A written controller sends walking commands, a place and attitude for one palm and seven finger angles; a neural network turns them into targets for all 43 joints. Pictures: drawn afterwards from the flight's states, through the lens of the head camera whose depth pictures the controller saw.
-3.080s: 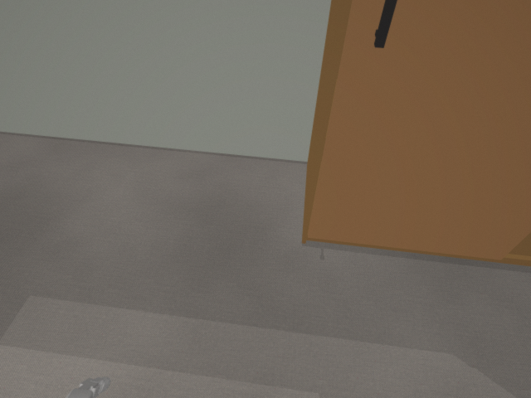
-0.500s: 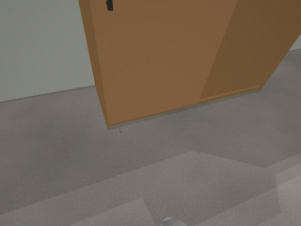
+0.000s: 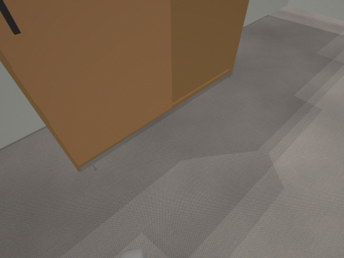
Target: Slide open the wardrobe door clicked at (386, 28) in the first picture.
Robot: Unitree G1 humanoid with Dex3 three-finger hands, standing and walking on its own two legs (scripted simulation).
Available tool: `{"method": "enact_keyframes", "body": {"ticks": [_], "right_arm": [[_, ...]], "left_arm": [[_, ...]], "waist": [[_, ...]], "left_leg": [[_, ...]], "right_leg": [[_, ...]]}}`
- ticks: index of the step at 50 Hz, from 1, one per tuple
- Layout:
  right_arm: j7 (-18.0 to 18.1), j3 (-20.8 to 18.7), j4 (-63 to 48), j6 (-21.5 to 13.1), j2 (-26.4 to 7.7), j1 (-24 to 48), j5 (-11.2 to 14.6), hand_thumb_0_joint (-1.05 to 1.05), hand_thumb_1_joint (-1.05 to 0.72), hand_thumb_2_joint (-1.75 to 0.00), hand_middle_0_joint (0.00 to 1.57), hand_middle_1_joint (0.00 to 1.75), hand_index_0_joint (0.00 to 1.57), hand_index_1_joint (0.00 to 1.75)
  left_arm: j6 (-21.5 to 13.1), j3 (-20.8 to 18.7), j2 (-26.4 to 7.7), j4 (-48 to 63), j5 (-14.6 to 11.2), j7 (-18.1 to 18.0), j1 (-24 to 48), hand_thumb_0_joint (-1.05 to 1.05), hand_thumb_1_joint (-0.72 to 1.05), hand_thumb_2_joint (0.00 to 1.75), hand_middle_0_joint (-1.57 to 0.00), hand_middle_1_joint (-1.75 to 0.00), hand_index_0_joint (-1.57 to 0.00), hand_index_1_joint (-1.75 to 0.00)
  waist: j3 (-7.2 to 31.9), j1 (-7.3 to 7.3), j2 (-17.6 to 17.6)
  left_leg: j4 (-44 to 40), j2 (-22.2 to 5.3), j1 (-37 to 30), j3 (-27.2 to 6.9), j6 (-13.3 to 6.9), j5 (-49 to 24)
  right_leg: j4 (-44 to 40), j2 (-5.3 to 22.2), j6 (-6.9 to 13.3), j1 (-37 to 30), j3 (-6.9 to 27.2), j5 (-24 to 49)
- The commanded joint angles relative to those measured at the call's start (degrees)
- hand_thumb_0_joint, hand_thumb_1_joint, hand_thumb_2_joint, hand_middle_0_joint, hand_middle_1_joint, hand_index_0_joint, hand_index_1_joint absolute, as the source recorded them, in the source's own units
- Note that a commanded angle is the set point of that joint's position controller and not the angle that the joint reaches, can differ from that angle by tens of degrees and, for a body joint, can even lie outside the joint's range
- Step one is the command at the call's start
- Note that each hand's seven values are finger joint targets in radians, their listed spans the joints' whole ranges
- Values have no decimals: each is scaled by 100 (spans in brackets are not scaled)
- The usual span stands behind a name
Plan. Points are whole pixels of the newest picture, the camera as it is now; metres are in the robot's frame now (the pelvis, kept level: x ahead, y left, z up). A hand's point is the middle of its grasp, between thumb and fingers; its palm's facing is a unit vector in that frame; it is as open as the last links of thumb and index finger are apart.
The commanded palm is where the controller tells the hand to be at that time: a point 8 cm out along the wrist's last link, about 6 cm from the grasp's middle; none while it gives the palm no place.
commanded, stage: walk to a spot facing it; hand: left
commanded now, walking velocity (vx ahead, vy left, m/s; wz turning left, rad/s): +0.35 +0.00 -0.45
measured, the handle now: out of the picture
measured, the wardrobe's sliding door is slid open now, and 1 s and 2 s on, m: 0.00 0.00 0.00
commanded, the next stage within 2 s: turn to face it in 0.86 s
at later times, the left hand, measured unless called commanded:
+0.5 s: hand (88, 222) +0.25 +0.27 -0.17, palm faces -0.19 -0.97 -0.17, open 7.4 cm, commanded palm none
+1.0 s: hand (152, 156) +0.49 +0.10 -0.18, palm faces -0.51 -0.83 -0.20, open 7.3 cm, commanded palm none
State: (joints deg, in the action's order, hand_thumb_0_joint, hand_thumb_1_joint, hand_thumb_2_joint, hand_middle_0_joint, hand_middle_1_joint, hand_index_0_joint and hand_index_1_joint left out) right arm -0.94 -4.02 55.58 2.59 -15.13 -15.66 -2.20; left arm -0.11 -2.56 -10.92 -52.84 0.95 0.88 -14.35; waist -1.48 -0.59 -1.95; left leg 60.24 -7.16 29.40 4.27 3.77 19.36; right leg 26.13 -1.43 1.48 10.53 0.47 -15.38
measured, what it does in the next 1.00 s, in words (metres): walks ahead, turning right: left foot, then right foot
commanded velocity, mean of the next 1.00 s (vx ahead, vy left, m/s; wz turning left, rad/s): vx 0.15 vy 0.00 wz -0.49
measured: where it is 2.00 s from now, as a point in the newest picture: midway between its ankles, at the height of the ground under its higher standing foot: (172, 248)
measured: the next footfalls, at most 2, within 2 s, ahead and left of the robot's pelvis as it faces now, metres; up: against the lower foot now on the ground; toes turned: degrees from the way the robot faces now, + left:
left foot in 0.26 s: +0.20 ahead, +0.15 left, +0.00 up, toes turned -1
right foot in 0.84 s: +0.34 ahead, -0.10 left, +0.00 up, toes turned -35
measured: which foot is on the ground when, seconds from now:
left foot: up 0.00-0.24, down 0.26-0.84, up 0.86-1.00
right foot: down 0.00-0.26, up 0.28-0.82, down 0.84-1.00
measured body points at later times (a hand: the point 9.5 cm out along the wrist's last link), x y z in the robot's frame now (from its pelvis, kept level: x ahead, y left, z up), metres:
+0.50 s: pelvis +0.16 +0.08 +0.01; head +0.17 +0.11 +0.46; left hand +0.26 +0.32 -0.16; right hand +0.12 -0.16 -0.12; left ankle +0.16 +0.15 -0.74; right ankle +0.12 -0.07 -0.62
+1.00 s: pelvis +0.29 +0.01 -0.02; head +0.33 -0.01 +0.43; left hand +0.51 +0.15 -0.16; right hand +0.18 -0.20 -0.17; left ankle +0.32 +0.16 -0.65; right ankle +0.31 -0.08 -0.74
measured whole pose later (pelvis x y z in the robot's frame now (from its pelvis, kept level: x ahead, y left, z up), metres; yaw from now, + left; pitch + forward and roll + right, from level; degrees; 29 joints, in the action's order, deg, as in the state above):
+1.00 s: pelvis +0.29 +0.01 -0.02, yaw -32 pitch -1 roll -1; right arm 1.4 -2.9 56.2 1.9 -8.7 -14.4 -1.1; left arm 0.3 -3.3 -10.6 -53.3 0.5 -0.8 -6.6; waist -6.8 -2.0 0.1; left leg 72.9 -8.6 27.0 4.1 4.1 25.6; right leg 33.7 -3.2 5.2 20.1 -5.7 -12.7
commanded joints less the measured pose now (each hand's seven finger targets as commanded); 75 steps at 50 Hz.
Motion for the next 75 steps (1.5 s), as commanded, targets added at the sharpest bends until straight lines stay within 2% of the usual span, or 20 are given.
{"method": "enact_keyframes", "body": {"ticks": [1, 8, 11, 12, 13, 14, 21, 34, 39, 41, 42, 43, 47, 51, 60, 61, 63, 64, 70, 75], "right_arm": [[-38, -100, -678, -325, -301, 566, 30, 0, -90, -90, 20, 30, 20, 30], [-47, -55, -936, -485, -192, 882, 103, 0, -90, -90, 20, 30, 20, 30], [64, -110, -588, -602, -362, -188, 123, 0, -90, -90, 20, 30, 20, 30], [167, -190, -339, -650, -814, -993, 77, 0, -90, -90, 20, 30, 20, 30], [200, -309, -201, -667, -1433, -1596, 7, 0, -90, -90, 20, 30, 20, 30], [213, -236, -238, -579, -1394, -1439, 36, 0, -90, -90, 20, 30, 20, 30], [297, 71, -215, -790, -105, -481, 131, 0, -90, -90, 20, 30, 20, 30], [324, 34, 402, -629, -85, -1385, 37, 0, -90, -90, 20, 30, 20, 30], [291, -96, 257, -526, -374, -1111, 97, 0, -90, -90, 20, 30, 20, 30], [192, -95, 10, -502, -375, -864, 214, 0, -90, -90, 20, 30, 20, 30], [190, -29, -240, -501, 44, -904, 260, 0, -90, -90, 20, 30, 20, 30], [281, -34, -404, -449, -24, -493, 249, 0, -90, -90, 20, 30, 20, 30], [259, -23, -334, -196, 64, -194, 109, 0, -90, -90, 20, 30, 20, 30], [240, 73, -37, -46, 287, -779, 72, 0, -90, -90, 20, 30, 20, 30], [141, 150, -149, -216, 196, -37, 133, 0, -90, -90, 20, 30, 20, 30], [118, 132, -122, -235, 103, -155, 132, 0, -90, -90, 20, 30, 20, 30], [120, 13, -227, -266, -599, -257, 62, 0, -90, -90, 20, 30, 20, 30], [163, -5, -245, -229, -656, -184, 26, 0, -90, -90, 20, 30, 20, 30], [236, -74, -362, -270, -565, 47, 66, 0, -90, -90, 20, 30, 20, 30], [218, -172, -305, -246, -627, -278, 80, 0, -90, -90, 20, 30, 20, 30]], "left_arm": [[-241, -313, -1180, 128, 25, -68, -425, 0, 90, 90, -20, -30, -20, -30], [-253, -324, -1246, 47, 83, -111, -439, 0, 90, 90, -20, -30, -20, -30], [-223, -367, -1175, 38, 58, -103, -130, 0, 90, 90, -20, -30, -20, -30], [-200, -322, -857, 83, 7, -55, -190, 0, 90, 90, -20, -30, -20, -30], [-169, -237, -451, 166, -54, 19, -480, 0, 90, 90, -20, -30, -20, -30], [-155, -259, -597, 228, 3, 14, -296, 0, 90, 90, -20, -30, -20, -30], [77, -338, -259, -193, 92, 155, -524, 0, 90, 90, -20, -30, -20, -30], [151, -218, -19, 349, 76, 158, 1201, 0, 90, 90, -20, -30, -20, -30], [22, -274, -283, 209, 94, 95, 531, 0, 90, 90, -20, -30, -20, -30], [-146, -424, -945, -128, 120, 19, -801, 0, 90, 90, -20, -30, -20, -30], [-204, -540, -1517, -204, 46, -78, -1230, 0, 90, 90, -20, -30, -20, -30], [-119, -576, -1683, -173, -95, -179, -1181, 0, 90, 90, -20, -30, -20, -30], [-44, -372, -998, 293, -70, -277, 373, 0, 90, 90, -20, -30, -20, -30], [-104, -234, -749, 224, 51, -264, 608, 0, 90, 90, -20, -30, -20, -30], [-42, -167, -733, -11, 25, -255, 234, 0, 90, 90, -20, -30, -20, -30], [-8, -179, -713, -23, 2, -265, 203, 0, 90, 90, -20, -30, -20, -30], [66, -140, -303, 112, -61, -249, -110, 0, 90, 90, -20, -30, -20, -30], [75, -137, -402, 180, -34, -258, 97, 0, 90, 90, -20, -30, -20, -30], [105, -272, -464, 95, 3, -191, 287, 0, 90, 90, -20, -30, -20, -30], [122, -284, -465, 206, -11, -198, 554, 0, 90, 90, -20, -30, -20, -30]], "waist": [[-201, 212, 898], [-349, 239, 1058], [-19, -283, 536], [480, -572, -505], [899, -649, -2270], [554, -559, -1784], [-243, 182, -576], [-598, -253, -516], [40, 151, -752], [1021, 836, 191], [1726, 838, 1484], [1884, 850, 1232], [453, 99, 351], [422, -296, 500], [155, 30, 916], [154, -3, 492], [-3, 74, -1623], [-192, 11, -1650], [408, 26, -367], [728, -194, -479]], "left_leg": [[-326, -37, 757, -61, 118, -505], [-1941, 136, -168, -99, 6, -256], [-3148, 324, -2244, -10, -44, -601], [-3661, -235, -3411, -605, -157, -26], [-4516, -1989, -4098, -2737, -533, 1086], [-5100, -2330, -3301, -3375, -777, 2133], [-4898, -1088, -1993, -122, -20, -937], [-4134, -1323, -3213, 1095, -920, -4236], [-2587, -1345, -3206, 1493, -789, -5985], [-71, -1093, -1594, 1549, -335, -4099], [1800, 97, 299, 1195, 96, 1526], [2320, 116, 486, 170, 36, 1887], [1494, -359, 99, -279, 92, 486], [680, -81, -512, -215, 22, 55], [-2514, 289, -1374, 15, -98, -445], [-3067, 233, -1714, -98, -130, -996], [-4062, -1299, -1710, -2101, -917, -2898], [-4469, -1599, -1467, -2561, -1377, -3163], [-4247, -735, -1994, -1752, -1235, -2556], [-4154, -633, -2564, -2063, -1308, -2619]], "right_leg": [[-1457, 1284, 772, -301, 1548, -351], [-1268, 1379, 848, 65, 1849, -338], [-208, 940, 542, 910, 1553, -40], [1223, 334, 316, 1445, 1069, -41], [3238, -378, -69, 2639, 92, -1775], [4090, -86, -40, 2808, 355, -1696], [4701, 532, -233, 2489, 56, 569], [2267, 552, -302, 2934, -835, 250], [1224, 5, 33, 1330, -1200, 77], [292, 642, 400, -1351, -421, 1975], [361, 2451, 1280, -2756, 2460, 5114], [107, 2700, 1707, -2582, 2539, 5767], [-597, 1816, 1002, 12, 1308, 3115], [-796, 1329, 774, 946, 561, 2433], [-402, 1471, 509, 493, 86, 1201], [-12, 1447, 322, 636, -48, 987], [1470, 549, -342, 1399, -794, -847], [2519, 403, -413, 1560, -594, -1789], [3685, 523, -487, 1935, -95, -771], [3135, 488, -622, 2039, -44, -819]]}}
